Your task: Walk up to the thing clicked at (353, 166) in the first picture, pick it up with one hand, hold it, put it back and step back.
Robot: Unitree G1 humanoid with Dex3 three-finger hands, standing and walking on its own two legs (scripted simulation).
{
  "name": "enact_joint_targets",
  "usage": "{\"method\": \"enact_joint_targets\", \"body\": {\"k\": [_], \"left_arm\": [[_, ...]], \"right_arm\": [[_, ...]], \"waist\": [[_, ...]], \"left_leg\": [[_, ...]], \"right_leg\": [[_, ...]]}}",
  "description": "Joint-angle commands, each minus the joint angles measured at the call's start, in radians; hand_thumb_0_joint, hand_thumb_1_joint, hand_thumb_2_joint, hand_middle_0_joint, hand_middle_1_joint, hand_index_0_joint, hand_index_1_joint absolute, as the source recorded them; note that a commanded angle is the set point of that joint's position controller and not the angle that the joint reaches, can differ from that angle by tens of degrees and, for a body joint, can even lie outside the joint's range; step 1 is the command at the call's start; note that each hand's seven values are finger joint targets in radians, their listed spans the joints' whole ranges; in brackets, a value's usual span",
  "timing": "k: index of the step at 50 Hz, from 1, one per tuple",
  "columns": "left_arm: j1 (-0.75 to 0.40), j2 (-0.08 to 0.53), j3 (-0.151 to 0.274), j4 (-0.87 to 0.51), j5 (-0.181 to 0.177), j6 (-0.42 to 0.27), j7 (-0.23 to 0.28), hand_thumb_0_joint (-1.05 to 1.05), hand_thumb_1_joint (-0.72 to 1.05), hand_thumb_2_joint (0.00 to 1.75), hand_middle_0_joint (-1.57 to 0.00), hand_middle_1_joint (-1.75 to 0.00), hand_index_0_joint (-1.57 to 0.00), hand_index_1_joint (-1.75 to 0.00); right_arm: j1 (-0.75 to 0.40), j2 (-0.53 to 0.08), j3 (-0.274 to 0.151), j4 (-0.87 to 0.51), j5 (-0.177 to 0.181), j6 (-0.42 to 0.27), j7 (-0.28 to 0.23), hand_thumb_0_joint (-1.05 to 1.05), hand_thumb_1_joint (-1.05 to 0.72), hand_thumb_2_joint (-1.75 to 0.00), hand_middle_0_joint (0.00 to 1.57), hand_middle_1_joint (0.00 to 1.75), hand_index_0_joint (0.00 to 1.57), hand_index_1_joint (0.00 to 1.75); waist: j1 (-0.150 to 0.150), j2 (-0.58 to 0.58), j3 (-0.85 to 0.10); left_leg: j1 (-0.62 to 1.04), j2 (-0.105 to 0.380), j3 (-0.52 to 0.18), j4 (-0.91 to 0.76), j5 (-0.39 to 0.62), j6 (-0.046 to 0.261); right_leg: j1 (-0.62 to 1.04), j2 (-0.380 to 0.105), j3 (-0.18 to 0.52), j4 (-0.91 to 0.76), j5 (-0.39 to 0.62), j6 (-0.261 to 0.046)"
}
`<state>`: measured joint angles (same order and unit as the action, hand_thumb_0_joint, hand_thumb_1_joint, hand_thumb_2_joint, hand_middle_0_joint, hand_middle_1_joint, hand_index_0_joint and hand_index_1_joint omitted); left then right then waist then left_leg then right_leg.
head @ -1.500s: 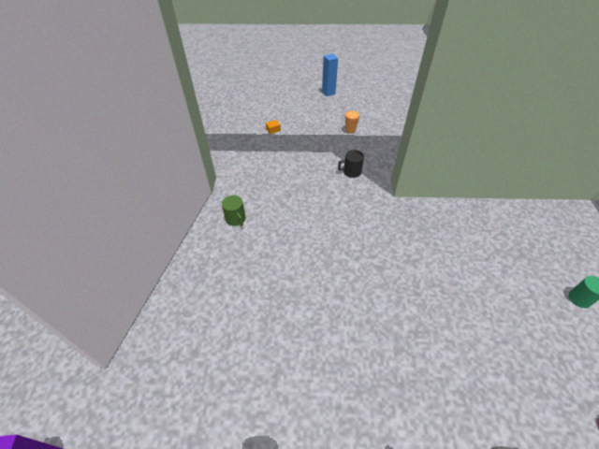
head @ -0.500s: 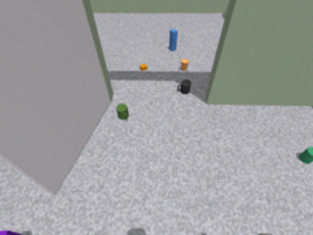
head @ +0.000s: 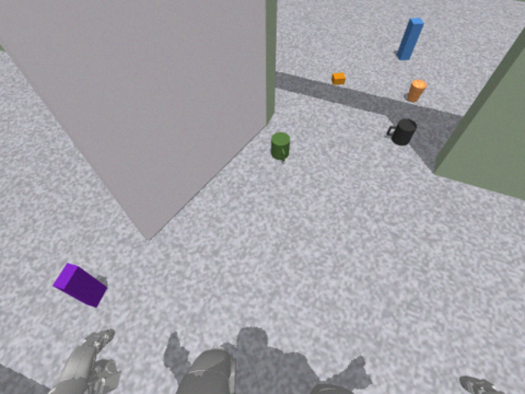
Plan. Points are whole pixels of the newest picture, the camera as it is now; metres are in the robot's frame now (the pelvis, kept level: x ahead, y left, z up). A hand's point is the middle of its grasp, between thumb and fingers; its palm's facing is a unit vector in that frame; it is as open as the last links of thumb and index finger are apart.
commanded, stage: walk up
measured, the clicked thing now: (400, 131) +1.27 -0.71 -0.72
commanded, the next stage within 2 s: stand in 1.88 s
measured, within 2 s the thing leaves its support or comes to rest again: neither
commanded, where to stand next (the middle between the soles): +0.05 +0.03 m, yaw +45 degrees
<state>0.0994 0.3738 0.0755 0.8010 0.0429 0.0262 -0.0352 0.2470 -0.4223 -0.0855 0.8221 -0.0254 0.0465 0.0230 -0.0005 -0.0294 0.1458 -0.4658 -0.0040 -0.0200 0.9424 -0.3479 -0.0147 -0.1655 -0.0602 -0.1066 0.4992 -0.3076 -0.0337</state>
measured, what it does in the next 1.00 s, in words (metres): steps on the spot, turning left: left foot, then right foot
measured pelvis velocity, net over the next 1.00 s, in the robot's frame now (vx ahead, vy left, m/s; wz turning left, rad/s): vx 0.00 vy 0.00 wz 0.67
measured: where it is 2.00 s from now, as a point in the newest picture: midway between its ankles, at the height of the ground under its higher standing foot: outside the picture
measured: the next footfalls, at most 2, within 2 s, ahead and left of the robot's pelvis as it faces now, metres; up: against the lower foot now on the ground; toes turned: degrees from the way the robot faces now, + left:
left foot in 0.16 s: +0.06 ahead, +0.14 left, +0.00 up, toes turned +10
right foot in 0.46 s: +0.13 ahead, -0.13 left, +0.00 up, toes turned +19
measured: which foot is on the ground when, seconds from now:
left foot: up 0.00-0.14, down 0.16-0.48, up 0.50-0.76, down 0.78-1.00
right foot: down 0.00-0.16, up 0.18-0.44, down 0.46-0.80, up 0.82-1.00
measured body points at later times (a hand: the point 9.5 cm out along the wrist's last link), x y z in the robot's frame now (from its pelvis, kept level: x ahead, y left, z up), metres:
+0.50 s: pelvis +0.02 -0.03 -0.03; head +0.05 -0.01 +0.41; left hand -0.02 +0.32 -0.13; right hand +0.24 -0.28 -0.13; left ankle +0.02 +0.13 -0.73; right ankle +0.10 -0.14 -0.74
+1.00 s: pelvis +0.00 +0.00 -0.03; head +0.02 +0.03 +0.42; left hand -0.14 +0.30 -0.14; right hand +0.27 -0.21 -0.12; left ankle -0.05 +0.12 -0.74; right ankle +0.11 -0.11 -0.71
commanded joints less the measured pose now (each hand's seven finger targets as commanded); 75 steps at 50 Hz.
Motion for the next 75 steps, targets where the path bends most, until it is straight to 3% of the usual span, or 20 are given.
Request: {"method": "enact_joint_targets", "body": {"k": [1, 6, 8, 10, 13, 22, 24, 25, 29, 37, 39, 40, 41, 44, 53, 56, 62, 66, 71, 75], "left_arm": [[0.022, 0.257, 0.068, -0.132, 0.005, -0.024, -0.007, 0.0, 0.9, 0.9, -0.2, -0.3, -0.2, -0.3], [0.027, 0.28, 0.051, -0.146, -0.017, 0.002, -0.015, 0.0, 0.9, 0.9, -0.2, -0.3, -0.2, -0.3], [0.08, 0.146, 0.018, -0.185, -0.029, -0.002, -0.008, 0.0, 0.9, 0.9, -0.2, -0.3, -0.2, -0.3], [0.044, 0.25, 0.029, -0.2, -0.027, 0.0, 0.005, 0.0, 0.9, 0.9, -0.2, -0.3, -0.2, -0.3], [0.105, 0.246, 0.041, -0.147, -0.033, -0.011, 0.003, 0.0, 0.9, 0.9, -0.2, -0.3, -0.2, -0.3], [0.306, 0.227, 0.062, -0.111, -0.029, -0.049, 0.041, 0.0, 0.9, 0.9, -0.2, -0.3, -0.2, -0.3], [0.222, 0.418, 0.103, -0.152, 0.005, -0.067, 0.052, 0.0, 0.9, 0.9, -0.2, -0.3, -0.2, -0.3], [0.114, 0.447, 0.103, -0.172, -0.002, -0.063, 0.052, 0.0, 0.9, 0.9, -0.2, -0.3, -0.2, -0.3], [0.112, 0.324, 0.081, -0.132, -0.004, -0.075, 0.056, 0.0, 0.9, 0.9, -0.2, -0.3, -0.2, -0.3], [0.125, 0.343, 0.072, -0.154, -0.014, -0.049, 0.024, 0.0, 0.9, 0.9, -0.2, -0.3, -0.2, -0.3], [0.187, 0.239, 0.039, -0.144, -0.021, -0.028, 0.022, 0.0, 0.9, 0.9, -0.2, -0.3, -0.2, -0.3], [0.171, 0.175, 0.02, -0.174, -0.031, -0.023, 0.023, 0.0, 0.9, 0.9, -0.2, -0.3, -0.2, -0.3], [0.097, 0.285, 0.046, -0.161, -0.028, -0.023, 0.043, 0.0, 0.9, 0.9, -0.2, -0.3, -0.2, -0.3], [0.174, 0.263, 0.046, -0.091, -0.043, -0.027, 0.041, 0.0, 0.9, 0.9, -0.2, -0.3, -0.2, -0.3], [0.232, 0.228, 0.052, -0.031, -0.022, -0.047, 0.04, 0.0, 0.9, 0.9, -0.2, -0.3, -0.2, -0.3], [0.091, 0.385, 0.076, -0.071, -0.01, -0.052, 0.034, 0.0, 0.9, 0.9, -0.2, -0.3, -0.2, -0.3], [0.083, 0.277, 0.033, -0.022, -0.021, -0.043, 0.025, 0.0, 0.9, 0.9, -0.2, -0.3, -0.2, -0.3], [0.087, 0.243, 0.021, 0.004, -0.037, -0.021, 0.033, 0.0, 0.9, 0.9, -0.2, -0.3, -0.2, -0.3], [0.173, 0.2, 0.011, 0.083, -0.037, -0.055, 0.037, 0.0, 0.9, 0.9, -0.2, -0.3, -0.2, -0.3], [0.009, 0.234, -0.009, 0.063, -0.035, -0.054, 0.028, 0.0, 0.9, 0.9, -0.2, -0.3, -0.2, -0.3]], "right_arm": [[-0.015, -0.135, -0.04, -0.141, -0.007, -0.029, 0.015, 0.0, -0.9, -0.9, 0.2, 0.3, 0.2, 0.3], [0.124, -0.153, -0.058, -0.107, -0.008, -0.057, -0.009, 0.0, -0.9, -0.9, 0.2, 0.3, 0.2, 0.3], [0.19, -0.303, -0.098, -0.136, -0.022, -0.077, -0.033, 0.0, -0.9, -0.9, 0.2, 0.3, 0.2, 0.3], [0.125, -0.359, -0.108, -0.174, 0.012, -0.084, -0.048, 0.0, -0.9, -0.9, 0.2, 0.3, 0.2, 0.3], [0.06, -0.259, -0.063, -0.2, 0.008, -0.083, -0.064, 0.0, -0.9, -0.9, 0.2, 0.3, 0.2, 0.3], [-0.046, -0.203, -0.049, -0.301, -0.005, -0.037, -0.033, 0.0, -0.9, -0.9, 0.2, 0.3, 0.2, 0.3], [0.021, -0.13, -0.032, -0.305, -0.006, -0.027, -0.038, 0.0, -0.9, -0.9, 0.2, 0.3, 0.2, 0.3], [0.036, -0.208, -0.056, -0.284, -0.015, -0.018, -0.044, 0.0, -0.9, -0.9, 0.2, 0.3, 0.2, 0.3], [0.076, -0.206, -0.067, -0.206, -0.001, -0.025, 0.006, 0.0, -0.9, -0.9, 0.2, 0.3, 0.2, 0.3], [0.079, -0.172, -0.054, -0.125, 0.016, -0.058, 0.004, 0.0, -0.9, -0.9, 0.2, 0.3, 0.2, 0.3], [0.159, -0.247, -0.075, -0.095, 0.0, -0.08, -0.018, 0.0, -0.9, -0.9, 0.2, 0.3, 0.2, 0.3], [0.145, -0.367, -0.09, -0.129, -0.017, -0.09, -0.027, 0.0, -0.9, -0.9, 0.2, 0.3, 0.2, 0.3], [0.127, -0.416, -0.097, -0.127, 0.002, -0.089, -0.031, 0.0, -0.9, -0.9, 0.2, 0.3, 0.2, 0.3], [0.042, -0.276, -0.045, -0.122, 0.008, -0.099, -0.056, 0.0, -0.9, -0.9, 0.2, 0.3, 0.2, 0.3], [-0.016, -0.216, -0.009, -0.132, 0.023, -0.083, -0.06, 0.0, -0.9, -0.9, 0.2, 0.3, 0.2, 0.3], [0.011, -0.201, -0.018, -0.111, 0.027, -0.077, -0.076, 0.0, -0.9, -0.9, 0.2, 0.3, 0.2, 0.3], [0.09, -0.144, -0.01, -0.01, 0.022, -0.108, -0.041, 0.0, -0.9, -0.9, 0.2, 0.3, 0.2, 0.3], [-0.032, -0.297, -0.036, -0.032, 0.009, -0.122, -0.05, 0.0, -0.9, -0.9, 0.2, 0.3, 0.2, 0.3], [-0.136, -0.183, 0.018, 0.005, 0.028, -0.11, -0.048, 0.0, -0.9, -0.9, 0.2, 0.3, 0.2, 0.3], [-0.095, -0.177, 0.022, 0.075, 0.02, -0.101, -0.041, 0.0, -0.9, -0.9, 0.2, 0.3, 0.2, 0.3]], "waist": [[0.064, -0.169, -0.109], [-0.022, -0.129, -0.16], [-0.048, 0.303, -0.196], [-0.044, 0.179, -0.208], [-0.007, 0.198, -0.174], [0.094, 0.116, -0.22], [0.058, -0.24, -0.16], [0.017, -0.226, -0.141], [0.005, -0.146, -0.072], [0.012, -0.176, -0.166], [-0.025, 0.083, -0.21], [-0.017, 0.329, -0.165], [-0.055, 0.232, -0.136], [0.021, 0.142, -0.134], [0.066, 0.149, -0.197], [0.024, -0.187, -0.138], [-0.007, -0.147, -0.146], [-0.002, 0.11, -0.15], [0.067, 0.116, -0.194], [-0.013, 0.053, -0.14]], "left_leg": [[-0.013, 0.01, 0.066, -0.166, 0.027, 0.012], [0.312, -0.049, 0.156, -0.384, 0.116, 0.039], [0.571, 0.237, -0.423, -0.587, 0.252, 0.188], [0.419, 0.4, -0.638, -0.581, 0.359, 0.374], [0.321, 0.229, -0.348, -0.483, 0.365, 0.253], [0.002, 0.035, -0.281, -0.218, 0.319, 0.141], [-0.245, -0.129, -0.11, 0.172, -0.265, 0.024], [-0.22, -0.041, -0.159, 0.335, -0.291, 0.022], [-0.153, 0.019, -0.087, 0.228, -0.059, -0.001], [0.216, -0.056, 0.114, -0.321, 0.015, 0.006], [0.401, 0.014, -0.109, -0.511, -0.045, 0.065], [0.371, 0.279, -0.626, -0.612, -0.097, 0.188], [0.21, 0.37, -0.756, -0.634, -0.09, 0.324], [0.255, 0.206, -0.422, -0.451, 0.271, 0.234], [0.026, 0.097, -0.296, -0.233, 0.362, 0.161], [-0.04, -0.04, -0.052, 0.128, -0.285, 0.042], [0.231, -0.063, 0.044, -0.333, 0.039, 0.05], [0.143, 0.317, -0.588, -0.565, -0.029, 0.288], [0.108, 0.139, -0.226, -0.36, 0.317, 0.118], [0.228, 0.043, -0.175, -0.436, 0.035, 0.065]], "right_leg": [[0.124, -0.218, 0.107, -0.093, 0.365, -0.143], [-0.11, -0.231, 0.008, 0.13, 0.241, -0.085], [-0.475, 0.021, -0.069, 0.616, -0.238, 0.051], [-0.441, -0.037, 0.183, 0.697, -0.332, 0.04], [-0.378, -0.046, 0.165, 0.559, -0.222, 0.02], [0.016, 0.05, 0.09, 0.007, 0.012, -0.012], [-0.001, -0.458, 0.689, -0.251, -0.081, -0.182], [-0.09, -0.555, 0.817, -0.276, -0.048, -0.321], [-0.098, -0.254, 0.257, -0.127, -0.057, -0.171], [-0.155, -0.259, 0.077, 0.07, 0.031, -0.129], [-0.317, -0.163, -0.012, 0.428, -0.138, -0.038], [-0.557, -0.014, 0.002, 0.586, -0.331, 0.037], [-0.479, -0.057, 0.145, 0.597, -0.359, 0.018], [-0.433, -0.074, 0.165, 0.561, -0.222, 0.009], [-0.011, 0.031, 0.094, 0.079, 0.0, -0.036], [-0.147, -0.424, 0.629, -0.156, -0.012, -0.296], [-0.181, -0.158, 0.182, 0.11, 0.223, -0.119], [-0.245, -0.028, 0.156, 0.391, -0.315, 0.007], [-0.01, -0.033, 0.157, 0.006, 0.077, -0.025], [-0.173, -0.123, 0.242, -0.051, -0.015, -0.058]]}}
